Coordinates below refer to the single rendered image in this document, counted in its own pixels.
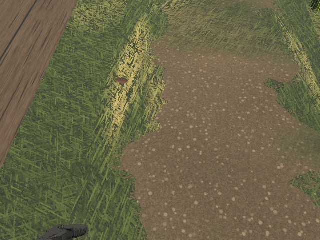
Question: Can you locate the robot left hand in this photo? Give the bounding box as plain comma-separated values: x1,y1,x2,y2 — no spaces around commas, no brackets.
36,224,88,240

